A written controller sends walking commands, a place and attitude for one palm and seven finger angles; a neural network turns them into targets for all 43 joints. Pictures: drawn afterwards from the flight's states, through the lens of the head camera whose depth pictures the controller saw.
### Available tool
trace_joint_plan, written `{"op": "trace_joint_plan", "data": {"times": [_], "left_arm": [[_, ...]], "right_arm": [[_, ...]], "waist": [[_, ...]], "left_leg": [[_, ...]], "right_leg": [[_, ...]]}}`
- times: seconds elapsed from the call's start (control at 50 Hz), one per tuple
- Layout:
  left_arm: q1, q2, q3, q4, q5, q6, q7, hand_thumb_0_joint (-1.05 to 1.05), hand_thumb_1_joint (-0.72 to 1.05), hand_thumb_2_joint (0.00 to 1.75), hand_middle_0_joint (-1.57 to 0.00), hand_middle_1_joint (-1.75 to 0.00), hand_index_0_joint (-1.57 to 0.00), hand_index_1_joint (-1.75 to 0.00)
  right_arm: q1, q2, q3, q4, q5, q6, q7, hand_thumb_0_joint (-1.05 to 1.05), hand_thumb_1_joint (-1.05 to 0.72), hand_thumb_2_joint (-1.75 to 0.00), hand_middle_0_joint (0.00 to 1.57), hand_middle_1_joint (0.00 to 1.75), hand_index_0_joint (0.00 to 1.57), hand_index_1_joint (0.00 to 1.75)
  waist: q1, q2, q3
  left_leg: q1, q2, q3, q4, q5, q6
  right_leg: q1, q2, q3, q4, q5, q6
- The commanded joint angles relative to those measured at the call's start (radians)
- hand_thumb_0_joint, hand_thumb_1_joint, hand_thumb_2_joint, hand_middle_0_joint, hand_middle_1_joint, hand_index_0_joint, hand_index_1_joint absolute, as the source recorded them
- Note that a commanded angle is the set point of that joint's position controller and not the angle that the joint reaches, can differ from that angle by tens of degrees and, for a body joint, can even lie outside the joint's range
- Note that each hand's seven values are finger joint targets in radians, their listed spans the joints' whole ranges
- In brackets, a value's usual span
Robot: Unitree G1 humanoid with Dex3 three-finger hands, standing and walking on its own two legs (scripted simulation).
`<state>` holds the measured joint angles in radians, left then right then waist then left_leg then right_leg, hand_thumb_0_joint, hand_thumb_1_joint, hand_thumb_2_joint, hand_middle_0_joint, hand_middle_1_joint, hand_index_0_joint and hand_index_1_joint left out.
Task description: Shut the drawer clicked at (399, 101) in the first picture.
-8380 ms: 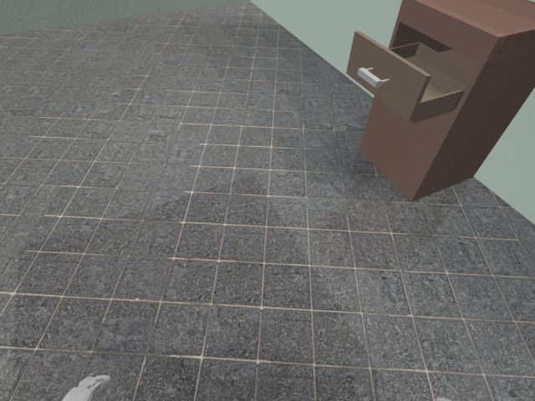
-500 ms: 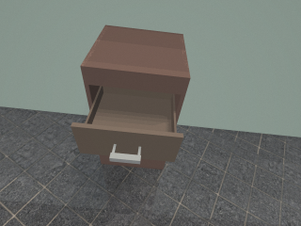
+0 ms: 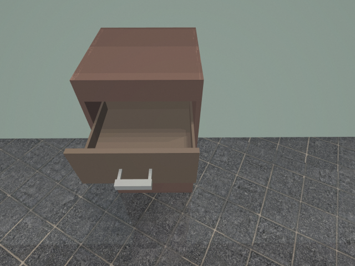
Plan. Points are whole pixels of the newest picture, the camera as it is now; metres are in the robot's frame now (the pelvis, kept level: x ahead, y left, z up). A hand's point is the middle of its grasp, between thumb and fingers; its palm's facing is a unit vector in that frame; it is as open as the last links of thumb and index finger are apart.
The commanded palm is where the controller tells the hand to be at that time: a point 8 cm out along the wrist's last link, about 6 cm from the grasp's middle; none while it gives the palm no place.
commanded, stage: come to a stop and stand still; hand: left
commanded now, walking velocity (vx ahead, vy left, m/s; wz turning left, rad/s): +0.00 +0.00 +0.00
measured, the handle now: (134, 178) +0.40 +0.15 -0.13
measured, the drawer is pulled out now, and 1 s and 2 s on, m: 0.24 0.24 0.24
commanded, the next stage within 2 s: look again from close up in 0.48 s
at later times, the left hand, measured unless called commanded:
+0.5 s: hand out of the picture +0.00 +0.13 -0.16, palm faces +0.03 -0.98 -0.19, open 7.4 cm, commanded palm none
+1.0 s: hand out of the picture -0.02 +0.13 -0.16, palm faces +0.03 -0.98 -0.20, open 7.4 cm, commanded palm none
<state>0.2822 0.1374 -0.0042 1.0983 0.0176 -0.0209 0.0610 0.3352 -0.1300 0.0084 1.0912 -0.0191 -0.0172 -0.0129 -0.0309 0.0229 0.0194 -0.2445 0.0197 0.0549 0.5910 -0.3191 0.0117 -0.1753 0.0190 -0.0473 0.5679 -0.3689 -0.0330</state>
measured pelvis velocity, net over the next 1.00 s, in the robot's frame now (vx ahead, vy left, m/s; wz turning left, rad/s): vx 0.00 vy -0.03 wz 0.00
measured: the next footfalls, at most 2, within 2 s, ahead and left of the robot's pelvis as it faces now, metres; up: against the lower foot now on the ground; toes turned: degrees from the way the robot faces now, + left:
none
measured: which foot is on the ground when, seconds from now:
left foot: down 0.00-1.00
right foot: down 0.00-1.00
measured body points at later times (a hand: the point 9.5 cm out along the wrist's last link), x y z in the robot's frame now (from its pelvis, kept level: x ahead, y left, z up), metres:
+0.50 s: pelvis +0.01 -0.03 +0.01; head +0.02 -0.04 +0.46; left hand +0.00 +0.18 -0.15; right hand +0.01 -0.24 -0.16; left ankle +0.00 +0.11 -0.73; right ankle -0.04 -0.10 -0.73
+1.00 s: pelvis +0.00 -0.03 +0.01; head +0.01 -0.05 +0.46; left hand -0.02 +0.18 -0.14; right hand -0.01 -0.24 -0.16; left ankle +0.00 +0.11 -0.73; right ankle -0.04 -0.10 -0.73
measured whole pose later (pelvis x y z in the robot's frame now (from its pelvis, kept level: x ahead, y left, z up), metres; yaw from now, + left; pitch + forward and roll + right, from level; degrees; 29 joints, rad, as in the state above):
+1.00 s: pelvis +0.00 -0.03 +0.01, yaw +0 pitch -2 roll +1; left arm 0.33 0.12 -0.02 1.11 0.01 -0.03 0.04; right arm 0.29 -0.14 0.02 1.15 -0.01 -0.01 -0.03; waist 0.00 0.02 0.04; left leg -0.15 0.04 0.04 0.40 -0.22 -0.03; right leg -0.10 0.04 -0.06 0.42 -0.30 -0.07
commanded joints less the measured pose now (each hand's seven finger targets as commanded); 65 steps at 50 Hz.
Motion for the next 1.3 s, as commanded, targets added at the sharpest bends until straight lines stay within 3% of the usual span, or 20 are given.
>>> {"op": "trace_joint_plan", "data": {"times": [0.0, 0.02, 0.06, 0.12, 0.24, 0.42, 0.54, 0.7, 0.88, 1.08, 1.14, 1.18, 1.24, 1.28], "left_arm": [[0.095, 0.086, 0.006, -0.028, -0.005, -0.007, -0.012, 0.0, 0.9, 0.9, -0.2, -0.3, -0.2, -0.3], [0.09, 0.093, 0.005, -0.026, -0.006, -0.01, -0.014, 0.0, 0.9, 0.9, -0.2, -0.3, -0.2, -0.3], [0.078, 0.098, 0.003, -0.029, -0.008, -0.015, -0.015, 0.0, 0.9, 0.9, -0.2, -0.3, -0.2, -0.3], [0.075, 0.095, 0.001, -0.033, -0.008, -0.019, -0.015, 0.0, 0.9, 0.9, -0.2, -0.3, -0.2, -0.3], [0.085, 0.111, 0.005, -0.028, -0.01, -0.024, -0.014, 0.0, 0.9, 0.9, -0.2, -0.3, -0.2, -0.3], [0.108, 0.106, 0.004, -0.006, -0.008, -0.023, -0.012, 0.0, 0.9, 0.9, -0.2, -0.3, -0.2, -0.3], [0.115, 0.096, 0.002, 0.003, -0.007, -0.02, -0.012, 0.0, 0.9, 0.9, -0.2, -0.3, -0.2, -0.3], [0.119, 0.096, 0.005, 0.001, -0.007, -0.02, -0.014, 0.0, 0.9, 0.9, -0.2, -0.3, -0.2, -0.3], [0.121, 0.091, 0.004, -0.001, -0.009, -0.017, -0.015, 0.0, 0.9, 0.9, -0.2, -0.3, -0.2, -0.3], [0.129, 0.083, 0.002, 0.0, -0.009, -0.018, -0.015, 0.0, 0.9, 0.9, -0.2, -0.3, -0.2, -0.3], [0.129, 0.081, 0.001, -0.001, -0.01, -0.017, -0.015, 0.0, 0.9, 0.9, -0.2, -0.3, -0.2, -0.3], [0.134, 0.079, 0.003, 0.006, -0.008, -0.016, -0.017, 0.0, 0.9, 0.9, -0.2, -0.3, -0.2, -0.3], [0.134, 0.077, 0.007, 0.006, -0.003, -0.008, -0.022, 0.0, 0.9, 0.9, -0.2, -0.3, -0.2, -0.3], [0.137, 0.081, 0.012, 0.004, -0.001, -0.004, -0.026, 0.0, 0.9, 0.9, -0.2, -0.3, -0.2, -0.3]], "right_arm": [[0.004, -0.072, -0.002, -0.041, 0.004, -0.008, -0.015, 0.0, -0.9, -0.9, 0.2, 0.3, 0.2, 0.3], [0.012, -0.068, 0.0, -0.043, 0.006, -0.006, -0.015, 0.0, -0.9, -0.9, 0.2, 0.3, 0.2, 0.3], [0.035, -0.068, 0.001, -0.028, 0.006, -0.005, -0.015, 0.0, -0.9, -0.9, 0.2, 0.3, 0.2, 0.3], [0.047, -0.08, 0.0, -0.013, 0.006, -0.01, -0.015, 0.0, -0.9, -0.9, 0.2, 0.3, 0.2, 0.3], [0.021, -0.097, 0.001, 0.002, 0.008, -0.014, -0.017, 0.0, -0.9, -0.9, 0.2, 0.3, 0.2, 0.3], [-0.002, -0.09, 0.001, 0.019, 0.012, -0.006, -0.021, 0.0, -0.9, -0.9, 0.2, 0.3, 0.2, 0.3], [-0.004, -0.088, 0.001, 0.025, 0.011, -0.001, -0.022, 0.0, -0.9, -0.9, 0.2, 0.3, 0.2, 0.3], [-0.001, -0.081, 0.003, 0.027, 0.011, 0.0, -0.022, 0.0, -0.9, -0.9, 0.2, 0.3, 0.2, 0.3], [0.012, -0.082, 0.003, 0.031, 0.009, 0.0, -0.021, 0.0, -0.9, -0.9, 0.2, 0.3, 0.2, 0.3], [0.028, -0.076, 0.003, 0.039, 0.008, -0.003, -0.02, 0.0, -0.9, -0.9, 0.2, 0.3, 0.2, 0.3], [0.03, -0.074, 0.003, 0.041, 0.009, -0.005, -0.021, 0.0, -0.9, -0.9, 0.2, 0.3, 0.2, 0.3], [0.043, -0.07, 0.003, 0.049, 0.006, -0.005, -0.021, 0.0, -0.9, -0.9, 0.2, 0.3, 0.2, 0.3], [0.048, -0.071, -0.006, 0.052, 0.001, 0.0, -0.018, 0.0, -0.9, -0.9, 0.2, 0.3, 0.2, 0.3], [0.048, -0.066, -0.009, 0.048, -0.002, 0.003, -0.015, 0.0, -0.9, -0.9, 0.2, 0.3, 0.2, 0.3]], "waist": [[0.046, 0.115, 0.166], [0.034, 0.041, 0.164], [0.019, -0.046, 0.131], [0.017, -0.089, 0.078], [0.024, -0.056, -0.006], [0.026, -0.031, 0.034], [0.025, -0.038, 0.069], [0.027, -0.055, 0.071], [0.03, -0.032, 0.081], [0.03, -0.046, 0.072], [0.031, -0.025, 0.065], [0.027, -0.049, 0.043], [0.025, -0.055, 0.101], [0.026, -0.053, 0.14]], "left_leg": [[-0.094, 0.092, -0.118, -0.195, 0.143, 0.046], [-0.074, 0.077, -0.099, -0.18, 0.133, 0.032], [-0.012, 0.067, -0.078, -0.167, 0.15, 0.021], [0.05, 0.074, -0.075, -0.177, 0.225, 0.02], [0.103, 0.076, -0.062, -0.178, 0.304, 0.013], [0.114, 0.076, -0.05, -0.189, 0.282, 0.006], [0.113, 0.078, -0.053, -0.207, 0.241, 0.004], [0.105, 0.075, -0.051, -0.22, 0.218, 0.002], [0.098, 0.075, -0.057, -0.226, 0.204, 0.002], [0.1, 0.077, -0.063, -0.23, 0.216, 0.005], [0.102, 0.078, -0.066, -0.232, 0.23, 0.007], [0.111, 0.075, -0.06, -0.219, 0.177, 0.009], [0.072, 0.065, -0.053, -0.205, 0.038, 0.016], [0.041, 0.058, -0.049, -0.194, -0.015, 0.019]], "right_leg": [[-0.064, -0.077, 0.097, -0.154, 0.131, -0.024], [-0.075, -0.092, 0.115, -0.169, 0.161, -0.027], [-0.083, -0.111, 0.129, -0.193, 0.196, -0.03], [-0.051, -0.113, 0.111, -0.185, 0.294, -0.02], [0.027, -0.129, 0.106, -0.173, 0.452, -0.017], [0.022, -0.136, 0.115, -0.203, 0.501, -0.015], [-0.004, -0.132, 0.119, -0.228, 0.431, -0.015], [0.004, -0.131, 0.119, -0.246, 0.408, -0.012], [-0.016, -0.129, 0.124, -0.258, 0.32, -0.018], [-0.022, -0.124, 0.124, -0.25, 0.299, -0.02], [-0.02, -0.122, 0.12, -0.243, 0.296, -0.021], [-0.011, -0.118, 0.117, -0.243, 0.226, -0.022], [-0.076, -0.107, 0.13, -0.257, -0.01, -0.036], [-0.112, -0.104, 0.142, -0.265, -0.098, -0.045]]}}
